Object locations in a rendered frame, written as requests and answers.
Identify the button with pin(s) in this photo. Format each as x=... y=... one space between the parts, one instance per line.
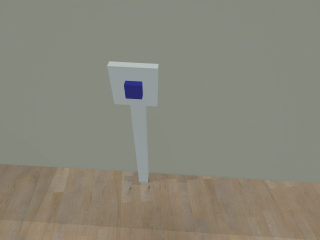
x=133 y=89

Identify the panel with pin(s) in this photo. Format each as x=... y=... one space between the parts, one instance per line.
x=148 y=74

